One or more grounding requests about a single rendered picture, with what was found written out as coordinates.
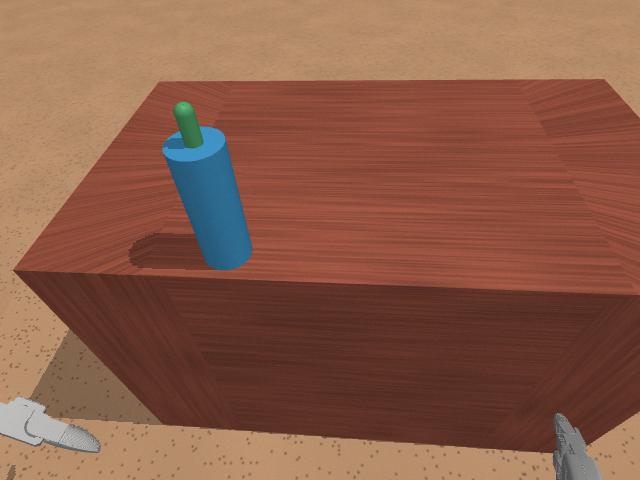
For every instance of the bottle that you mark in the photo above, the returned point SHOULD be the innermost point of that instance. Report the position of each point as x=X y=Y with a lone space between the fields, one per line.
x=200 y=164

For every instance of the left robot hand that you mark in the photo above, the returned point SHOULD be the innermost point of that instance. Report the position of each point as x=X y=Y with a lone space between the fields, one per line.
x=25 y=420

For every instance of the right robot hand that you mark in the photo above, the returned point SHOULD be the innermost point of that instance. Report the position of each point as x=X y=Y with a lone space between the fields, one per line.
x=570 y=460

